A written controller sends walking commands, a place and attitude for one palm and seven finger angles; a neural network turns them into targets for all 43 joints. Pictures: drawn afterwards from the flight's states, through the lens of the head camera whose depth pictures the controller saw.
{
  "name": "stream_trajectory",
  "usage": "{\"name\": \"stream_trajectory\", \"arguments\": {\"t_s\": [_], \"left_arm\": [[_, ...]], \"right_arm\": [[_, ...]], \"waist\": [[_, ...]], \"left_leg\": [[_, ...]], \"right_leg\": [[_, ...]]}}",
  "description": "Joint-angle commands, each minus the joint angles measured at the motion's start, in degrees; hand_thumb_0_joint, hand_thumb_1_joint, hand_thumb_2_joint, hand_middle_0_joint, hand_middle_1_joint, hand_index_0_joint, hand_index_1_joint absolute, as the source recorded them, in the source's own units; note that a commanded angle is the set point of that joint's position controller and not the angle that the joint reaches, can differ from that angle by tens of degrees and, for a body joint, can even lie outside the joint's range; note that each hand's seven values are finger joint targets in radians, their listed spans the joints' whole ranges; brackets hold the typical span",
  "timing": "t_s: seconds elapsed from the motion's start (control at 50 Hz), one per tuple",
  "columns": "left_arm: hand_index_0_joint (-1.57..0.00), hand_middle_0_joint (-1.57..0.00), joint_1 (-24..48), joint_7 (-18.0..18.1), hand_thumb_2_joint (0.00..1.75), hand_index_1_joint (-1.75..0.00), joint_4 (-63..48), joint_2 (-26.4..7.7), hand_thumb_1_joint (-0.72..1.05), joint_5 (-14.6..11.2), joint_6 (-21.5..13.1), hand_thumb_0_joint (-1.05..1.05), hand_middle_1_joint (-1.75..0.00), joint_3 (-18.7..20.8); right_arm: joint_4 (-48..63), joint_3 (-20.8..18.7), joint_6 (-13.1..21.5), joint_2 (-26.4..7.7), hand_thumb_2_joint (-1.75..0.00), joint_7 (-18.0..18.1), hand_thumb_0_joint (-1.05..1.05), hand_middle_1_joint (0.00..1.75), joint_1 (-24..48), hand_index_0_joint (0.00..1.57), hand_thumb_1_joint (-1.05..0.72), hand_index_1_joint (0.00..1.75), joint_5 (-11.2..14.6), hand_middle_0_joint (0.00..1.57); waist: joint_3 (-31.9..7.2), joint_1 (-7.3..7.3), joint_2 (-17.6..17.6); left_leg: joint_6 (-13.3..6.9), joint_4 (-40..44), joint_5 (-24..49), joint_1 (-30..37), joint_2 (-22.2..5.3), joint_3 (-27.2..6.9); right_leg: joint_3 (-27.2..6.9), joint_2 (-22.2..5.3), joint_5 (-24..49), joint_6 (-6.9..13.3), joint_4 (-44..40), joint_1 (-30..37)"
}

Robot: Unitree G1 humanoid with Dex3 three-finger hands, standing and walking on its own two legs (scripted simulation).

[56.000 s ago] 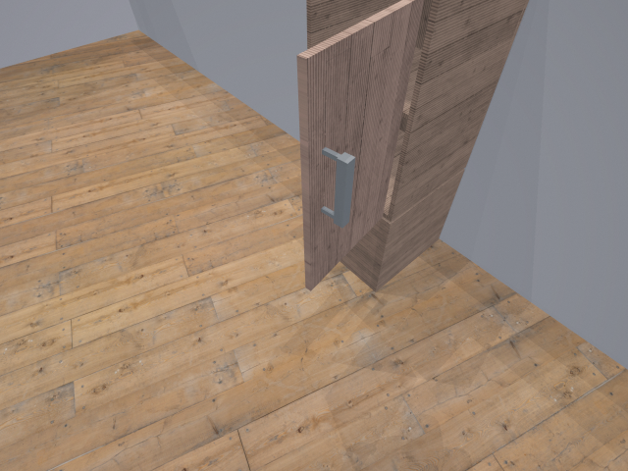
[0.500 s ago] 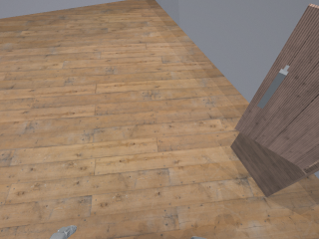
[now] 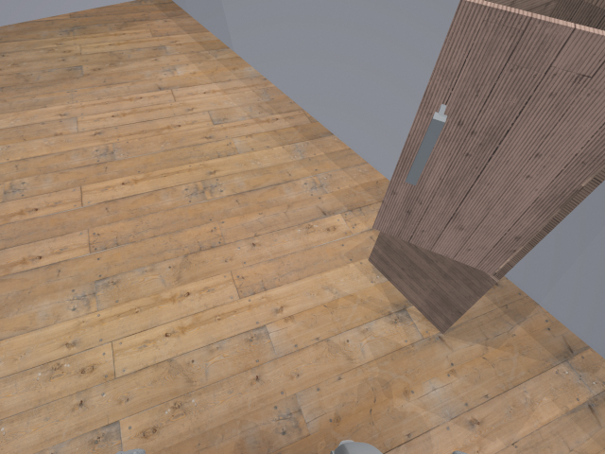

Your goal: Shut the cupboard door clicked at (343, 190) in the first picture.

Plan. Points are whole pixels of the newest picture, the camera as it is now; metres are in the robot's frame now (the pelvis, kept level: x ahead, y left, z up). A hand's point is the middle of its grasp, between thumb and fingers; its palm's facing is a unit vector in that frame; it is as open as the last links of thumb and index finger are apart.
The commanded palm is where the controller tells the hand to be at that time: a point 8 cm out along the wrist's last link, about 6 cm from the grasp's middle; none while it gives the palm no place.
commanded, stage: turn to face it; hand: left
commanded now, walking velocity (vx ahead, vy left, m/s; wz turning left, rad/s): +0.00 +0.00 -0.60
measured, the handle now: (426, 145) +0.68 -0.21 +0.00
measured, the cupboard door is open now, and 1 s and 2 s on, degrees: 28 28 28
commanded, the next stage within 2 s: take the last steps up to it in 0.56 s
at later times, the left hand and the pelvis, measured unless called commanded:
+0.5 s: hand (209, 453) +0.14 +0.13 -0.14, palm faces -0.25 -0.93 -0.27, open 7.3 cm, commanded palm none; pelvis +0.00 -0.03 +0.01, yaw -15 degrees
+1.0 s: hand (219, 418) +0.19 +0.13 -0.16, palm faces -0.40 -0.90 -0.18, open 7.4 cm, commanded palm none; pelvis +0.05 -0.03 +0.02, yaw -24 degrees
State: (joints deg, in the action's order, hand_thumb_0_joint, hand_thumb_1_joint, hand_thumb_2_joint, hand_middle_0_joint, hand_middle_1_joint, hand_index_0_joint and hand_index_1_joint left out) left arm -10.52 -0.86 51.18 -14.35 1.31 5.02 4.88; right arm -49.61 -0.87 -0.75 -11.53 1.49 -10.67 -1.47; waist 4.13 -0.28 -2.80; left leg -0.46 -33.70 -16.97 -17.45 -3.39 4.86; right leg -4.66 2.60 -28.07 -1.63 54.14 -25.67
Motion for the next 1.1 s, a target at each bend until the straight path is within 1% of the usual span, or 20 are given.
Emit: {"name": "stream_trajectory", "arguments": {"t_s": [0.0, 0.18, 0.24, 0.26, 0.28, 0.3, 0.32, 0.34, 0.36, 0.42, 0.56, 0.62, 0.64, 0.66, 0.68, 0.7, 0.76, 0.8, 0.96, 1.08], "left_arm": [[-0.2, -0.2, 1.37, -1.36, 0.9, -0.3, -5.39, -5.44, 0.9, 0.0, -1.53, 0.0, -0.3, 1.77], [-0.2, -0.2, 4.4, -1.6, 0.9, -0.3, -6.06, -2.76, 0.9, -0.07, -1.81, 0.0, -0.3, 0.44], [-0.2, -0.2, -0.25, -1.22, 0.9, -0.3, -4.56, -3.24, 0.9, -0.17, -2.56, 0.0, -0.3, 0.42], [-0.2, -0.2, -4.13, -0.99, 0.9, -0.3, -3.35, -5.02, 0.9, -0.01, -3.01, 0.0, -0.3, 0.85], [-0.2, -0.2, -6.98, -0.24, 0.9, -0.3, -2.44, -11.07, 0.9, 0.63, -3.94, 0.0, -0.3, 1.66], [-0.2, -0.2, -9.17, 0.63, 0.9, -0.3, -1.34, -14.8, 0.9, 0.26, -4.18, 0.0, -0.3, 2.42], [-0.2, -0.2, -9.82, 1.23, 0.9, -0.3, -1.29, -14.24, 0.9, -0.16, -4.07, 0.0, -0.3, 2.0], [-0.2, -0.2, -6.19, 1.55, 0.9, -0.3, -2.14, -12.2, 0.9, 0.04, -3.93, 0.0, -0.3, 1.75], [-0.2, -0.2, -2.89, 1.83, 0.9, -0.3, -2.63, -11.15, 0.9, 0.2, -3.94, 0.0, -0.3, 1.71], [-0.2, -0.2, 0.69, 1.83, 0.9, -0.3, -3.82, -7.66, 0.9, 0.01, -4.27, 0.0, -0.3, 0.48], [-0.2, -0.2, -2.43, 1.84, 0.9, -0.3, -1.82, -8.54, 0.9, 0.49, -4.13, 0.0, -0.3, 1.22], [-0.2, -0.2, -0.5, 1.89, 0.9, -0.3, -1.37, -7.84, 0.9, -0.15, -3.72, 0.0, -0.3, 1.2], [-0.2, -0.2, -0.6, 1.78, 0.9, -0.3, -1.38, -5.77, 0.9, -0.56, -3.52, 0.0, -0.3, 0.64], [-0.2, -0.2, -2.91, 1.39, 0.9, -0.3, -1.62, -2.14, 0.9, -1.02, -3.22, 0.0, -0.3, 0.01], [-0.2, -0.2, -2.01, 1.11, 0.9, -0.3, -2.33, -1.69, 0.9, -0.78, -3.15, 0.0, -0.3, -0.38], [-0.2, -0.2, -0.38, 0.7, 0.9, -0.3, -3.13, -2.82, 0.9, -0.16, -2.95, 0.0, -0.3, 0.15], [-0.2, -0.2, 1.22, -0.93, 0.9, -0.3, -1.47, -3.73, 0.9, 0.99, -2.7, 0.0, -0.3, 1.08], [-0.2, -0.2, -0.2, -1.56, 0.9, -0.3, -0.36, -2.62, 0.9, 0.7, -3.07, 0.0, -0.3, 0.73], [-0.2, -0.2, 5.31, -2.6, 0.9, -0.3, -1.27, -0.75, 0.9, 0.6, -2.97, 0.0, -0.3, -0.1], [-0.2, -0.2, 6.0, -2.88, 0.9, -0.3, -0.68, -1.05, 0.9, 0.29, -3.82, 0.0, -0.3, -0.3]], "right_arm": [[4.53, -2.78, 1.24, -11.56, -0.9, 1.32, 0.0, 0.3, -0.28, 0.2, -0.9, 0.3, -0.56, 0.2], [0.73, -4.1, 0.6, -12.6, -0.9, 0.49, 0.0, 0.3, -5.67, 0.2, -0.9, 0.3, -0.38, 0.2], [0.62, -4.6, 0.37, -13.64, -0.9, 0.13, 0.0, 0.3, -3.7, 0.2, -0.9, 0.3, -0.04, 0.2], [0.7, -4.71, 0.27, -13.12, -0.9, -0.08, 0.0, 0.3, -2.73, 0.2, -0.9, 0.3, 0.37, 0.2], [1.63, -4.02, 0.04, -8.91, -0.9, -0.54, 0.0, 0.3, -3.74, 0.2, -0.9, 0.3, 1.05, 0.2], [4.26, -3.02, -0.2, -6.37, -0.9, -0.48, 0.0, 0.3, 0.67, 0.2, -0.9, 0.3, 0.7, 0.2], [3.9, -2.93, -1.11, -7.7, -0.9, 0.01, 0.0, 0.3, 1.08, 0.2, -0.9, 0.3, 0.94, 0.2], [3.24, -3.18, -1.37, -6.72, -0.9, -0.06, 0.0, 0.3, 0.87, 0.2, -0.9, 0.3, 0.87, 0.2], [2.45, -3.15, -1.35, -7.08, -0.9, 0.02, 0.0, 0.3, -0.16, 0.2, -0.9, 0.3, 0.71, 0.2], [0.09, -3.02, -1.14, -7.15, -0.9, -0.63, 0.0, 0.3, -2.31, 0.2, -0.9, 0.3, 0.41, 0.2], [-0.12, -2.47, -0.53, -4.97, -0.9, -0.21, 0.0, 0.3, -1.17, 0.2, -0.9, 0.3, 0.86, 0.2], [-2.17, -2.24, 0.23, -4.66, -0.9, 0.33, 0.0, 0.3, -6.67, 0.2, -0.9, 0.3, 0.97, 0.2], [-3.15, -2.28, 0.89, -6.2, -0.9, 0.42, 0.0, 0.3, -8.21, 0.2, -0.9, 0.3, 0.91, 0.2], [-3.07, -2.92, 1.51, -10.86, -0.9, 0.62, 0.0, 0.3, -9.46, 0.2, -0.9, 0.3, 0.08, 0.2], [-2.79, -3.58, 1.23, -14.14, -0.9, 0.86, 0.0, 0.3, -11.37, 0.2, -0.9, 0.3, -0.43, 0.2], [-2.34, -3.47, 0.82, -14.54, -0.9, 0.97, 0.0, 0.3, -11.39, 0.2, -0.9, 0.3, -1.05, 0.2], [-2.12, -2.33, 1.93, -10.26, -0.9, 1.38, 0.0, 0.3, -8.22, 0.2, -0.9, 0.3, -0.96, 0.2], [-2.67, -2.07, 2.69, -9.22, -0.9, 1.45, 0.0, 0.3, -8.96, 0.2, -0.9, 0.3, -0.79, 0.2], [-6.95, -3.33, 3.39, -9.39, -0.9, 1.24, 0.0, 0.3, -15.49, 0.2, -0.9, 0.3, -0.8, 0.2], [-8.21, -4.1, 3.04, -10.56, -0.9, 0.4, 0.0, 0.3, -13.15, 0.2, -0.9, 0.3, -1.07, 0.2]], "waist": [[-3.63, -0.09, 13.01], [-5.36, 2.72, 16.06], [-7.96, 0.31, 13.95], [-9.37, -1.7, 10.38], [-10.51, -2.82, -5.57], [-7.39, -4.48, -15.7], [-7.02, -4.18, -10.95], [-4.04, -2.46, -8.87], [-4.2, -1.03, -14.35], [-5.35, 1.11, -8.34], [-6.08, -0.63, -6.62], [-6.81, 2.14, -4.8], [-7.21, 2.44, -0.13], [-8.3, 2.31, 13.92], [-7.25, 3.46, 20.44], [-4.93, 4.12, 15.23], [1.45, 2.29, 11.89], [-0.46, 1.78, 10.98], [0.47, 3.87, 11.0], [0.97, 3.19, 12.81]], "left_leg": [[-6.83, 15.54, 21.83, 7.2, -16.55, -9.85], [-6.73, 11.55, 23.32, 11.36, -16.9, -1.9], [-3.96, 4.94, 23.1, 9.71, -16.4, 1.13], [-1.26, -0.9, 18.12, 5.94, -14.17, 3.44], [2.45, -12.29, 1.19, -5.9, -7.94, 6.84], [4.28, -24.45, -21.03, -16.78, -0.85, 4.3], [3.61, -31.03, -19.12, -16.63, -2.02, -2.97], [3.46, -33.64, -14.69, -18.88, -2.49, -4.86], [3.8, -34.5, -12.62, -20.05, -2.68, -5.12], [4.42, -30.67, -5.44, -13.95, -2.1, -3.98], [4.17, -11.35, -7.32, -7.82, 0.54, -2.22], [3.59, 4.77, 4.0, 4.05, 1.58, -1.62], [2.7, 11.22, 8.8, 11.03, -0.79, -3.9], [-1.11, 14.98, 12.95, 14.99, -11.83, -16.63], [-6.67, 18.67, 9.59, 13.27, -20.97, -26.48], [-9.88, 21.28, -3.24, 8.24, -23.15, -27.9], [-4.9, 23.43, -3.99, 5.92, -16.64, -19.49], [-4.13, 22.25, 2.76, 9.61, -14.73, -13.64], [-6.97, 23.38, 4.28, 15.72, -17.41, -8.17], [-6.18, 20.81, 2.26, 8.57, -17.09, -4.26]], "right_leg": [[2.78, -3.92, 1.26, -1.65, 14.26, -6.93], [9.36, -3.5, 2.62, -0.87, -7.96, 1.1], [10.64, -2.48, 11.38, 0.65, -21.8, 10.3], [8.76, -3.71, 19.13, 1.47, -29.32, 17.24], [-5.04, -14.92, 28.74, 4.97, -35.67, 26.92], [-18.35, -24.53, 48.7, 11.25, -34.87, 25.66], [-16.71, -25.72, 44.83, 14.59, -35.34, 21.44], [-13.8, -22.35, 36.58, 14.09, -36.22, 18.9], [-14.47, -20.53, 31.85, 13.43, -36.84, 18.27], [-5.28, -15.29, 34.87, 11.09, -34.59, 15.02], [-9.02, -16.27, 35.96, 12.9, -32.77, 17.25], [-8.59, -13.75, 32.91, 9.42, -28.55, 12.01], [-5.99, -10.33, 27.72, 6.57, -25.29, 7.28], [-0.4, -2.81, 10.77, 3.03, -17.72, 0.68], [4.51, -0.44, -5.68, 1.41, -5.92, -2.95], [2.11, -1.77, -6.49, 1.93, 2.57, -3.83], [1.27, -3.9, 5.19, 1.13, 11.57, -9.93], [2.28, -4.13, 8.94, 0.49, 11.46, -10.34], [4.72, -7.15, 13.23, -0.34, -0.47, -13.19], [8.45, -5.96, 11.53, 1.09, -15.75, 0.52]]}}
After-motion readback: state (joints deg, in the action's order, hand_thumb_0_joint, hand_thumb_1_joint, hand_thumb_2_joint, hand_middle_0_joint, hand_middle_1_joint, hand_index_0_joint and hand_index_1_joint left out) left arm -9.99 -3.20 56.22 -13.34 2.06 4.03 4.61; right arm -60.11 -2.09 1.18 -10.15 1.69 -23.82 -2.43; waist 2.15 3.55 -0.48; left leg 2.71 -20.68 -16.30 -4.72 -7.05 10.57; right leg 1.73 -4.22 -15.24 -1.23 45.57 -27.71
